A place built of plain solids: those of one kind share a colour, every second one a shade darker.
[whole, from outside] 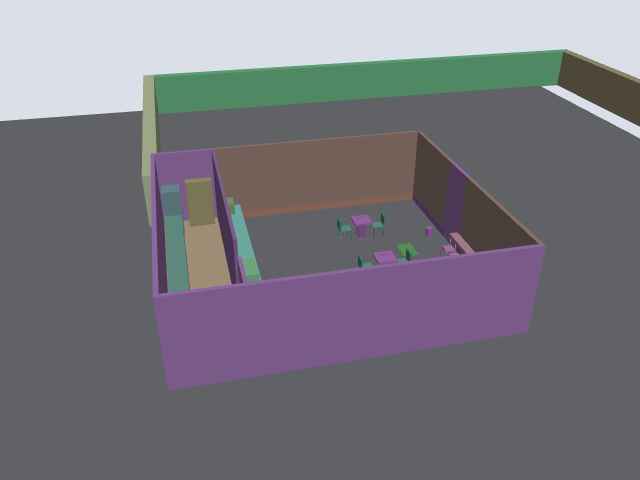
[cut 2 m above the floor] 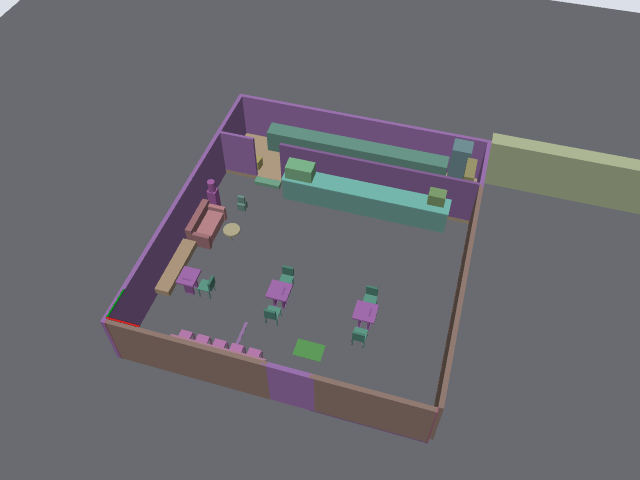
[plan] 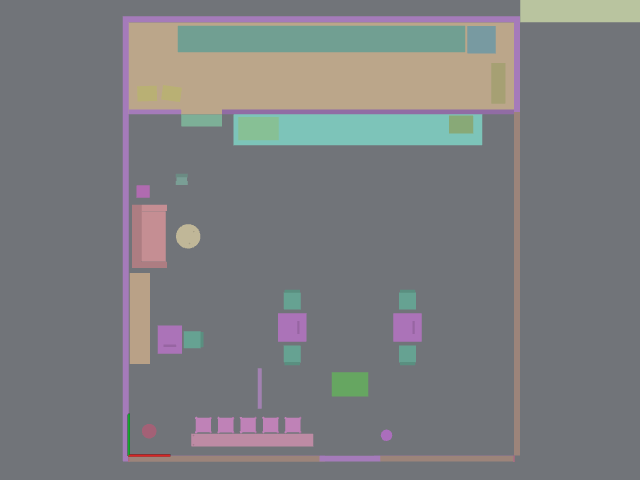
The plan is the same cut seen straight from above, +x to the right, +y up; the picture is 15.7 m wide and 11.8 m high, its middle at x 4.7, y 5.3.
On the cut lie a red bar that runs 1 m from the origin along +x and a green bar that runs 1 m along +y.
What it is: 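A corner cafe of the 2010s to 2020s; 9.5 x 10.7 m, ceiling 3.1 m, a street door 0.95 x 2.1 m in the glazed front; tables 0.75 m, chairs 0.45 m, bar tops 1.06 m, a counter 1.0 m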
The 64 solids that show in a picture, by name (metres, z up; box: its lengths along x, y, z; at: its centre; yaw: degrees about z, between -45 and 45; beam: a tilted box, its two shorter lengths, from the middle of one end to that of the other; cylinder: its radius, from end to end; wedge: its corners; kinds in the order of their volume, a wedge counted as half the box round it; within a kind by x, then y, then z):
{
 "street_hedge_1": {"box": [39.47, 0.6, 2.25], "at": [4.74, -16.3, 1.07]},
 "street_hedge_side_1": {"box": [0.6, 27.25, 2.25], "at": [24.17, -2.98, 1.07]},
 "street_hedge_back_1": {"box": [14.85, 0.6, 2.25], "at": [17.05, 10.95, 1.07]},
 "wall_1": {"box": [0.15, 10.95, 3.17], "at": [-0.07, 5.33, 1.53]},
 "wall_2": {"box": [1.29, 0.12, 3.17], "at": [0.65, 8.45, 1.53]},
 "wall_3": {"box": [9.77, 0.15, 3.17], "at": [4.74, 10.72, 1.53]},
 "wall_4": {"box": [1.5, 0.15, 3.17], "at": [5.43, -0.07, 1.53]},
 "wall_5": {"box": [7.18, 0.12, 3.17], "at": [5.88, 8.45, 1.53]},
 "wall_6": {"box": [0.15, 2.5, 3.17], "at": [9.54, 9.55, 1.53]},
 "window_wall_1": {"box": [4.83, 0.15, 3.17], "at": [2.42, -0.07, 1.53]},
 "window_wall_2": {"box": [3.44, 0.15, 3.17], "at": [7.75, -0.07, 1.53]},
 "window_wall_3": {"box": [0.15, 8.45, 3.17], "at": [9.54, 4.22, 1.53]},
 "zone_back_1": {"box": [9.47, 2.26, 0.22], "at": [4.74, 9.52, 0.06]},
 "counter_1": {"box": [6.08, 0.7, 1.05], "at": [5.63, 8.04, 0.47]},
 "back_worktop_1": {"box": [7.07, 0.65, 0.95], "at": [4.74, 10.24, 0.59]},
 "back_fridge_1": {"box": [0.7, 0.68, 1.9], "at": [8.67, 10.22, 1.07]},
 "sofa_1": {"box": [0.24, 1.56, 0.83], "at": [0.2, 5.39, 0.36]},
 "sofa_2": {"box": [0.86, 0.16, 0.65], "at": [0.51, 4.69, 0.28]},
 "sofa_3": {"box": [0.86, 0.16, 0.65], "at": [0.51, 6.09, 0.28]},
 "sofa_4": {"box": [0.65, 1.24, 0.37], "at": [0.58, 5.39, 0.24]},
 "shelf_1": {"box": [0.35, 1.0, 1.95], "at": [9.09, 9.15, 1.09]},
 "display_1": {"box": [1.0, 0.58, 0.53], "at": [3.19, 8.04, 1.31]},
 "bench_upholstered_1": {"box": [0.5, 2.24, 0.25], "at": [0.27, 3.37, 0.33]},
 "counter_top_1": {"box": [6.12, 0.78, 0.04], "at": [5.63, 8.02, 1.02]},
 "stallriser_side_1": {"box": [0.05, 8.45, 0.35], "at": [9.49, 4.22, 0.12]},
 "stallriser_1": {"box": [4.83, 0.05, 0.35], "at": [2.42, -0.02, 0.12]},
 "stallriser_2": {"box": [3.44, 0.05, 0.35], "at": [7.75, -0.02, 0.12]},
 "box_cardboard_1": {"box": [0.48, 0.38, 0.31], "at": [0.45, 8.9, 0.27], "yaw": 1.7},
 "box_cardboard_2": {"box": [0.47, 0.36, 0.45], "at": [1.05, 8.9, 0.34], "yaw": -8.0},
 "meeting_table_1": {"box": [0.32, 0.06, 0.8], "at": [1.01, 2.7, 0.35]},
 "meeting_table_2": {"box": [0.6, 0.7, 0.07], "at": [1.01, 2.85, 0.71]},
 "meeting_table_3": {"box": [0.7, 0.7, 0.07], "at": [4.02, 3.15, 0.71]},
 "meeting_table_4": {"box": [0.06, 0.32, 0.8], "at": [6.7, 3.15, 0.35]},
 "meeting_table_5": {"box": [0.7, 0.7, 0.07], "at": [6.85, 3.15, 0.71]},
 "water_cooler_1": {"box": [0.33, 0.31, 1.03], "at": [0.35, 6.49, 0.47]},
 "water_cooler_2": {"cylinder": 0.14, "from": [0.35, 6.49, 0.98], "to": [0.35, 6.49, 1.4]},
 "console_table_1": {"box": [3.0, 0.32, 0.13], "at": [3.04, 0.38, 0.99]},
 "coffee_machine_1": {"box": [0.6, 0.45, 0.45], "at": [8.17, 8.14, 1.26]},
 "side_chair_1": {"box": [0.42, 0.42, 0.04], "at": [1.56, 2.85, 0.43]},
 "side_chair_2": {"box": [0.08, 0.38, 0.38], "at": [1.8, 2.85, 0.65]},
 "side_chair_3": {"box": [0.38, 0.08, 0.38], "at": [4.02, 2.26, 0.65]},
 "side_chair_4": {"box": [0.42, 0.42, 0.04], "at": [4.02, 2.5, 0.43]},
 "side_chair_5": {"box": [0.42, 0.42, 0.04], "at": [4.02, 3.8, 0.43]},
 "side_chair_6": {"box": [0.38, 0.08, 0.38], "at": [4.02, 4.04, 0.65]},
 "side_chair_7": {"box": [0.38, 0.08, 0.38], "at": [6.85, 2.26, 0.65]},
 "side_chair_8": {"box": [0.42, 0.42, 0.04], "at": [6.85, 2.5, 0.43]},
 "side_chair_9": {"box": [0.42, 0.42, 0.04], "at": [6.85, 3.8, 0.43]},
 "side_chair_10": {"box": [0.38, 0.08, 0.38], "at": [6.85, 4.04, 0.65]},
 "back_step_1": {"box": [1.0, 0.3, 0.22], "at": [1.79, 8.24, 0.06]},
 "front_foot_1": {"box": [3.44, 0.15, 0.12], "at": [7.75, -0.07, 0.01]},
 "front_corner_1": {"box": [0.04, 0.17, 3.02], "at": [0.0, -0.07, 1.46]},
 "front_corner_2": {"box": [0.04, 0.17, 3.02], "at": [9.47, -0.07, 1.46]},
 "bar_stool_1": {"box": [0.38, 0.36, 0.06], "at": [1.83, 0.75, 0.73]},
 "bar_stool_2": {"box": [0.38, 0.36, 0.06], "at": [2.38, 0.75, 0.73]},
 "bar_stool_3": {"box": [0.38, 0.36, 0.06], "at": [2.94, 0.75, 0.73]},
 "bar_stool_4": {"box": [0.38, 0.36, 0.06], "at": [3.48, 0.75, 0.73]},
 "bar_stool_5": {"box": [0.38, 0.36, 0.06], "at": [4.04, 0.75, 0.73]},
 "plant_pot_1": {"cylinder": 0.18, "from": [0.5, 0.6, 0.0], "to": [0.5, 0.6, 0.38]},
 "door_mat_1": {"box": [0.9, 0.6, 0.07], "at": [5.43, 1.75, -0.02]},
 "coffee_table_1": {"cylinder": 0.3, "from": [1.46, 5.39, 0.33], "to": [1.46, 5.39, 0.4]},
 "wet_floor_sign_1": {"box": [0.3, 0.1, 0.36], "at": [1.3, 6.7, 0.13]},
 "wet_floor_sign_2": {"box": [0.26, 0.11, 0.31], "at": [1.3, 6.79, 0.47]},
 "bin_waste_1": {"cylinder": 0.14, "from": [6.33, 0.5, 0.0], "to": [6.33, 0.5, 0.31]},
 "cable_protector_1": {"box": [0.1, 1.0, 0.07], "at": [3.22, 1.65, -0.01]}
}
